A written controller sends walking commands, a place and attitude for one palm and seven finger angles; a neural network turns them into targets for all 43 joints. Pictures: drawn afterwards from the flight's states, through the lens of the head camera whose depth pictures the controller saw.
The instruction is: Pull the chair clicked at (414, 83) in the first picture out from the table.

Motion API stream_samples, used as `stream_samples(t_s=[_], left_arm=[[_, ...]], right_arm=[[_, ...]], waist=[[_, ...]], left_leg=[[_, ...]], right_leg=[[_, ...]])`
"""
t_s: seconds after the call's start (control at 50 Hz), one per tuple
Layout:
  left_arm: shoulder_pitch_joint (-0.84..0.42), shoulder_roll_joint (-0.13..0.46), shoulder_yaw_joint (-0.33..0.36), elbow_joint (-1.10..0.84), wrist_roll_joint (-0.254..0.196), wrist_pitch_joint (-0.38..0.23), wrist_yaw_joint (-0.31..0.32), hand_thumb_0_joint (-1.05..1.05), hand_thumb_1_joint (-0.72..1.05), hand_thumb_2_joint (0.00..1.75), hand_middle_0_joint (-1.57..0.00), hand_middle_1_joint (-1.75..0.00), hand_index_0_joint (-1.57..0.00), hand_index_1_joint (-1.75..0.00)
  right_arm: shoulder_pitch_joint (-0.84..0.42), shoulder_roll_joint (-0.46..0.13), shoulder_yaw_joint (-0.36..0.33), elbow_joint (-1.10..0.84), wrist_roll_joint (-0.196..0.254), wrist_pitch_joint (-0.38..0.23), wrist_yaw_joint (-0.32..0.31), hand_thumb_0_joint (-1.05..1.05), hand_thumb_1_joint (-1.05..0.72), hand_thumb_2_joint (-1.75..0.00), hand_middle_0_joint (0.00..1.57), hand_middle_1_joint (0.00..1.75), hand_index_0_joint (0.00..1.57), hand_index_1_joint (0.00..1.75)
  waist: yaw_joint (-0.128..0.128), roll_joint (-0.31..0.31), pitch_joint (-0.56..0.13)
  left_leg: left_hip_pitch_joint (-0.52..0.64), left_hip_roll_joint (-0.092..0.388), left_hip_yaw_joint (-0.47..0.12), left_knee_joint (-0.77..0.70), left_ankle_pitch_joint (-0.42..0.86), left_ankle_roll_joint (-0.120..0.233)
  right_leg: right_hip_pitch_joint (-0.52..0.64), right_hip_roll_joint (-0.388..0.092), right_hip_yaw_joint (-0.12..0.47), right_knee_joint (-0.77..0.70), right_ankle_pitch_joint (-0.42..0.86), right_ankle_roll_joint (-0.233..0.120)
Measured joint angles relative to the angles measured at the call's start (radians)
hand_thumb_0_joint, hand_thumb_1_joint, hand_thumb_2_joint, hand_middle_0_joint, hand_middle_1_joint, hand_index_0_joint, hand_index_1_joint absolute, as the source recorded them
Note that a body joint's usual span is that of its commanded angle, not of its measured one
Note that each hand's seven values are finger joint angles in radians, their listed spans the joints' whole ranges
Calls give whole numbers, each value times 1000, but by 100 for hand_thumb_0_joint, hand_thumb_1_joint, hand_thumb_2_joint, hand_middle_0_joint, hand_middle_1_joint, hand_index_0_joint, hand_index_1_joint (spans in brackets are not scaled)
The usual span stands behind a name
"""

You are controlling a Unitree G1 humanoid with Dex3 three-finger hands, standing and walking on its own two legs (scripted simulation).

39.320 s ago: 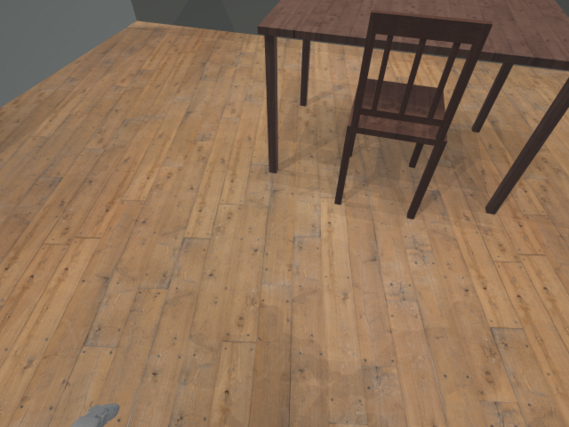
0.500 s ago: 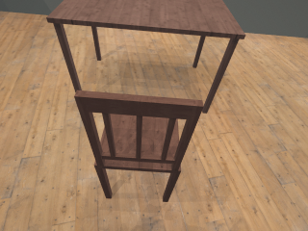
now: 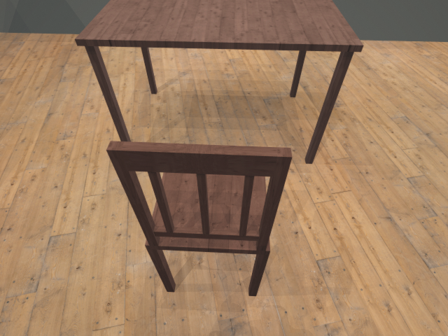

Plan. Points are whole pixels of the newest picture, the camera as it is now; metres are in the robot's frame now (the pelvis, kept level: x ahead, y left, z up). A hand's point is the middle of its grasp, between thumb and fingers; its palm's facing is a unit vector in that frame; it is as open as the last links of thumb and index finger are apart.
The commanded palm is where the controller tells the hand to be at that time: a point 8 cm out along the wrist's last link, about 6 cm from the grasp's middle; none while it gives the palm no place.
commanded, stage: let the arm hang, fingers relaxed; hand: left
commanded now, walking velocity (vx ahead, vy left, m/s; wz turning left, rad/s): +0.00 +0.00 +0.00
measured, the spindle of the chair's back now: (204, 204) +0.43 +0.08 -0.09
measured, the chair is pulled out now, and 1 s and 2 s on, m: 0.64 0.64 0.64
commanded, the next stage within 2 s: look to check the result in 0.32 s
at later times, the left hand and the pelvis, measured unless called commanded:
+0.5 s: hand out of the picture +0.00 +0.16 -0.17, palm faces +0.02 -0.98 -0.19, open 7.4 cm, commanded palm none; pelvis +0.01 -0.01 +0.00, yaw +0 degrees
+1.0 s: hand out of the picture +0.01 +0.14 -0.17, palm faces +0.02 -0.99 -0.17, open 7.4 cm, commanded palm none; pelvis +0.01 -0.02 +0.00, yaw +0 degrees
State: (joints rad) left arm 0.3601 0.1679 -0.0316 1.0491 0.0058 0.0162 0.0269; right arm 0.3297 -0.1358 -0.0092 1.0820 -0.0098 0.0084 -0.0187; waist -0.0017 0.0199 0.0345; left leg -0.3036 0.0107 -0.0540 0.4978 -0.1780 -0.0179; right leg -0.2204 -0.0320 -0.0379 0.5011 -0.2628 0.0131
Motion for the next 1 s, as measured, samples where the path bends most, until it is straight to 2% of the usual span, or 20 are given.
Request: stream_samples(t_s=[0.12, 0.52, 1.0], left_arm=[[-35, -33, -2, -6, 2, -10, 4, 0, 91, 90, -20, -30, -20, -30], [-30, -28, 11, 10, -1, -8, 7, 0, 91, 90, -20, -30, -20, -30], [-44, -40, 10, 18, -1, -12, 6, 0, 91, 90, -20, -30, -20, -30]], right_arm=[[-5, 17, 0, 11, 1, -8, -4, 0, -91, -90, 20, 30, 20, 30], [-21, 14, -5, 21, 1, -10, -14, 0, -91, -90, 20, 30, 20, 30], [-31, 12, -1, 33, 3, -13, -17, 0, -91, -90, 20, 30, 20, 30]], waist=[[-3, -8, -10], [-2, -3, 14], [-4, -3, 9]], left_leg=[[9, 2, 1, -7, -1, -4], [17, 12, -4, -15, -4, -12], [34, 24, -11, -22, -12, -24]], right_leg=[[7, 2, 1, -3, -2, 0], [15, 12, -3, -12, -5, -9], [33, 25, -10, -19, -12, -21]])
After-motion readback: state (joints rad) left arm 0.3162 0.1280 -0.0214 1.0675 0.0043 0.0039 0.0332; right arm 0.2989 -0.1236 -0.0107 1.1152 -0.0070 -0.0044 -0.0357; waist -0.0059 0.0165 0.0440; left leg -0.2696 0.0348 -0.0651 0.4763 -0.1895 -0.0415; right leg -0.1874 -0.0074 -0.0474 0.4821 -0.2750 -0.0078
